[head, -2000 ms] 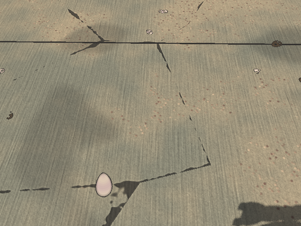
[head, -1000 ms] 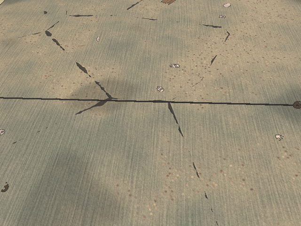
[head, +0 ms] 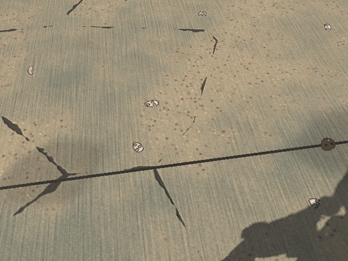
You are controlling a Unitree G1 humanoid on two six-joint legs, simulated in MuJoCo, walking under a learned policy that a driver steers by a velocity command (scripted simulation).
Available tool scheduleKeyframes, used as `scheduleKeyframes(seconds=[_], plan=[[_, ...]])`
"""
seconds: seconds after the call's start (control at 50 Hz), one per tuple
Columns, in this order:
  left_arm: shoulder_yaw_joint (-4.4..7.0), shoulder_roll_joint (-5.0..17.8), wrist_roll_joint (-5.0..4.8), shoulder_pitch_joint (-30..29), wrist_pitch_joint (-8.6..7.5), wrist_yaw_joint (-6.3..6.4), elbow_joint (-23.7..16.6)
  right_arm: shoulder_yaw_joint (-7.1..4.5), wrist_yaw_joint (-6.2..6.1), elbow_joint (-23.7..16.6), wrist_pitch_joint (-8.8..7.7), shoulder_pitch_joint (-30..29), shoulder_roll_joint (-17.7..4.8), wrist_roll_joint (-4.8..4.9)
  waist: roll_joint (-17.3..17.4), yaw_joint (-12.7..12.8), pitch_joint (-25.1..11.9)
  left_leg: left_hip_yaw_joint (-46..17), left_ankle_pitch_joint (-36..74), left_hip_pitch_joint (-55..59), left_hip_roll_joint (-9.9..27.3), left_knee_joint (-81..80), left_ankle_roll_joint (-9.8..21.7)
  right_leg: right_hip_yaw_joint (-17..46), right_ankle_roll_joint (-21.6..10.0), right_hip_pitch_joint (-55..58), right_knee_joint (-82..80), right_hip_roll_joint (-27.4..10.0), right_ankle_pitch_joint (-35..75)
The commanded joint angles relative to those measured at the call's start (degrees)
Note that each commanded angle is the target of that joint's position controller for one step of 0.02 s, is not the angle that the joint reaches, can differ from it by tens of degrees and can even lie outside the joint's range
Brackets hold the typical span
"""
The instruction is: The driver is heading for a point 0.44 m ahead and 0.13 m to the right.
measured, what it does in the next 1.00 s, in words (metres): walks ahead, turning right: left foot, then right foot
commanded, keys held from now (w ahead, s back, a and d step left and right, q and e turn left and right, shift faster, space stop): w+e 0.44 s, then no key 0.56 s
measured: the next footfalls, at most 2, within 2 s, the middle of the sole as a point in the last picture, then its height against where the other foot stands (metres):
left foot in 0.38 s outside the picture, level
right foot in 0.82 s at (219, 256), level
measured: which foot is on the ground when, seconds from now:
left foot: up 0.00-0.36, down 0.38-0.84, up 0.86-1.00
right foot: down 0.00-0.38, up 0.40-0.80, down 0.82-1.00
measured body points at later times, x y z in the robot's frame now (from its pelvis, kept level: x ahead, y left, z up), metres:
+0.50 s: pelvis +0.29 +0.04 +0.00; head +0.32 +0.04 +0.45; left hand +0.39 +0.31 -0.14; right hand +0.39 -0.25 -0.10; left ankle +0.37 +0.12 -0.73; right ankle +0.13 -0.03 -0.65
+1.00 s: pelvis +0.41 -0.02 +0.01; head +0.42 -0.04 +0.45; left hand +0.62 +0.15 -0.11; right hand +0.37 -0.26 -0.15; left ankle +0.42 +0.12 -0.71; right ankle +0.44 -0.11 -0.73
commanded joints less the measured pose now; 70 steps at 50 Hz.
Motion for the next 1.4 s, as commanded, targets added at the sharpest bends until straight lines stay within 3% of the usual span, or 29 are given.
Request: scheduleKeyframes(seconds=[0.02,0.06,0.12,0.26,0.32,0.36,0.38,0.4,0.42,0.44,0.46,0.48,0.54,0.62,0.7,0.76,0.8,0.82,0.84,0.86,0.88,0.9,0.94,1.06,1.12,1.14,1.18,1.26,1.4], plan=[[1.02,6.4,-0.63,2.4,-1.77,0.47,-2.6,-0.95,0.41,-2.9,1.8,4.1,-4.2,-1.1,-0.5,-2.1,-3.5,-1.3,1.7,-5.9,2.4,-4.5,-2.3,18.3,-8.9,4.4,-12.9,-15.6,16.7],[1.36,8.0,-0.6,4.4,-1.89,0.45,-2.7,-0.95,0.63,-5.0,2.43,-0.4,-4.5,-0.99,-1.6,-1.1,-2.3,-0.4,5.8,-8.3,2.6,-9.6,-3.7,17.7,-8.3,3.7,-14.2,-14.4,15.4],[1.35,8.1,-0.51,8.4,-1.56,0.28,-2.7,-0.95,0.76,-8.1,2.74,-8.3,-5.2,-0.64,-3.0,1.8,-1.1,-0.1,12.4,-12.8,2.2,-17.7,-4.7,18.9,-6.4,6.8,-14.5,-13.6,14.7],[1.44,9.0,0.35,14.5,-0.99,0.98,-3.3,0.0,1.47,-13.5,2.0,-19.7,-5.8,0.05,-4.7,6.0,-1.2,-0.4,16.1,-14.9,-1.4,-30.4,-3.7,22.0,-5.3,17.0,-9.3,-14.2,22.2],[1.82,10.5,0.68,12.4,-0.99,1.64,-4.6,-0.13,1.36,-14.3,1.15,-17.4,-7.4,0.47,-5.9,3.6,-1.6,-1.3,13.3,-6.5,-3.0,-36.8,-1.9,24.0,-3.1,16.6,-5.7,-15.1,26.3],[2.16,12.0,0.64,8.8,-1.41,1.24,-6.0,-1.19,0.43,-11.2,0.38,-6.1,-10.1,0.68,-5.2,-1.6,-6.3,0.0,10.0,10.4,-5.9,-40.6,0.2,22.9,-0.5,12.3,4.0,-12.7,35.7],[1.97,11.3,0.07,7.8,-1.91,0.6,-6.5,-1.96,-0.35,-9.5,-0.43,2.1,-12.2,0.15,-1.9,-5.9,-11.4,-2.8,10.7,23.1,-2.3,-43.2,2.0,20.2,0.9,7.2,15.7,-8.9,31.6],[0.64,6.2,-1.33,9.5,-2.32,0.26,-8.8,-3.0,-1.43,-9.7,-0.53,10.5,-17.1,-1.44,5.7,-7.8,-21.0,-18.9,-1.8,37.9,13.0,-44.9,5.1,14.8,2.5,-2.9,32.9,-4.4,11.5],[0.26,4.5,-1.86,15.9,-1.94,0.35,-10.1,-3.72,-1.07,-9.8,0.38,7.6,-20.0,-1.73,18.4,-2.3,-23.8,-43.7,-1.5,43.0,22.8,-52.4,10.5,10.1,3.3,-17.0,43.5,1.5,-23.4],[0.61,8.3,0.26,14.3,-0.84,0.88,-8.0,-2.82,-0.75,-10.6,1.02,3.5,-14.0,-0.8,8.0,-0.9,-15.8,-40.8,-8.9,35.4,20.8,-52.3,10.2,10.3,2.7,-20.8,48.3,-4.4,-18.4],[0.61,8.0,0.81,10.4,-0.56,0.38,-8.0,-1.57,-0.59,-11.1,0.97,0.0,-9.3,-0.16,1.7,-0.8,-7.8,-30.5,0.0,26.6,17.8,-53.1,9.5,9.3,3.4,-19.8,46.7,-5.8,-13.2],[0.42,6.6,0.9,8.6,-0.32,0.12,-8.3,-0.89,-0.43,-10.8,0.73,-1.3,-7.4,-0.24,0.2,0.0,-4.8,-22.0,14.0,21.8,14.9,-53.2,8.7,8.8,4.1,-18.0,44.4,-7.1,-11.3],[0.31,5.1,1.69,8.9,1.39,-0.52,-8.6,-0.38,0.02,-8.1,-0.94,2.1,-7.1,0.67,5.0,1.5,-5.4,-9.0,48.2,18.0,11.2,-51.4,8.6,7.7,5.9,-13.8,41.4,-6.5,-11.9],[-0.48,3.9,1.35,4.7,1.98,-1.17,-10.2,-0.45,0.25,-6.8,-1.18,2.2,-8.4,0.95,6.5,2.1,-6.7,-2.1,54.8,18.8,9.8,-52.2,9.3,6.7,7.2,-15.5,32.8,-5.5,-6.4],[-2.38,2.2,1.25,-1.8,1.93,-1.68,-11.6,-0.32,0.26,-5.5,0.01,2.9,-8.9,1.18,7.5,0.4,-7.0,3.1,51.7,16.0,7.0,-51.9,7.8,2.1,7.5,-7.0,16.7,-6.2,2.1],[-2.66,3.4,1.36,-3.7,1.63,-1.11,-11.7,-0.68,0.3,-3.8,0.82,5.5,-10.0,1.45,7.0,-0.6,-6.8,0.9,47.7,18.4,8.4,-48.8,7.4,1.4,6.4,-3.9,10.2,-6.4,1.9],[-2.76,3.5,1.78,-1.7,0.82,-0.57,-10.7,-0.7,0.03,-3.3,1.47,5.3,-9.9,1.9,5.0,0.9,-6.3,0.3,40.9,18.0,7.8,-44.0,5.8,1.5,4.9,1.5,1.2,-6.4,5.9],[-2.58,4.9,2.36,0.0,0.11,-0.21,-9.9,-0.55,-0.04,-2.7,1.66,7.3,-9.3,1.6,1.4,1.3,-7.4,0.7,34.3,16.6,5.9,-39.8,3.9,4.5,4.1,7.0,-3.5,-8.6,14.0],[-2.02,8.7,2.91,3.0,-0.55,0.29,-9.8,0.13,-0.16,-4.0,1.7,9.6,-7.1,1.12,-5.4,1.0,-12.1,3.1,16.4,11.8,3.3,-32.8,1.7,14.3,2.2,15.8,-1.0,-19.7,36.6],[-2.16,8.7,1.46,2.2,0.05,1.0,-9.7,1.54,-0.34,-2.8,2.84,16.1,-2.2,2.5,-14.3,-1.0,-17.5,3.5,-13.8,8.4,-2.3,-26.2,0.5,23.4,-7.4,19.6,-0.2,-29.6,49.9],[-2.68,5.8,-0.24,3.2,0.51,1.21,-9.2,0.78,-0.9,-2.0,4.44,12.4,-6.0,2.22,-10.1,1.7,-16.4,0.4,-19.6,6.8,-3.1,-23.2,0.3,24.6,-9.7,16.7,-2.7,-28.3,39.5],[-3.06,5.4,-0.13,1.1,0.76,1.55,-8.7,0.4,-0.98,-3.0,5.15,8.6,-6.7,1.79,-9.1,1.1,-11.0,-0.6,-19.0,4.7,-3.3,-21.9,0.0,22.9,-8.6,12.8,-5.7,-25.9,30.7],[-3.78,4.0,0.65,-3.6,1.29,2.35,-8.8,0.42,-0.98,-2.4,6.08,6.8,-6.0,1.19,-7.9,-1.1,-7.0,-1.5,-13.3,6.8,-2.1,-25.1,-0.8,18.3,-4.6,6.6,-9.3,-21.8,21.1],[-3.5,4.3,0.23,-6.1,1.47,2.16,-6.2,1.13,-1.47,1.9,6.99,9.1,-3.1,0.92,-6.8,-2.9,-6.8,1.0,0.2,17.1,-3.3,-37.8,-1.8,12.7,-0.6,-0.3,-9.9,-16.7,2.9],[-3.2,3.9,-0.05,-4.5,2.19,1.8,-4.5,1.26,-1.49,2.1,5.98,7.6,-5.1,-0.14,-4.4,-1.7,-2.8,-4.2,5.9,19.9,1.5,-48.1,-0.5,13.4,4.5,-6.1,-10.5,-13.9,-14.5],[-2.93,3.5,-0.42,-3.4,2.6,1.58,-3.9,0.86,-1.31,2.4,5.65,6.1,-7.0,0.51,-0.3,0.1,0.8,-5.8,-0.2,12.0,2.1,-48.8,0.5,10.9,5.3,-3.7,-10.5,-11.2,-11.6],[-2.88,3.1,-0.02,-2.1,2.5,1.4,-2.1,1.26,-1.08,3.4,4.71,4.6,-5.2,0.96,4.0,0.9,0.8,-6.9,-2.9,5.7,2.4,-52.7,0.3,9.6,5.0,5.4,-6.4,-11.0,-2.6],[-2.71,3.4,0.1,-0.6,1.53,1.59,1.0,1.39,-1.55,4.6,3.82,4.8,-4.7,1.21,1.5,0.6,-2.6,-5.8,4.5,11.5,1.8,-52.1,0.4,9.6,4.6,7.0,-5.8,-11.7,3.3],[-3.16,2.7,-0.07,0.9,1.78,2.05,5.0,1.67,-1.83,7.1,4.11,6.5,-4.0,1.17,-0.2,0.1,-1.3,-5.5,5.9,13.5,1.8,-51.9,1.2,9.1,5.5,6.0,-6.7,-11.6,4.0]])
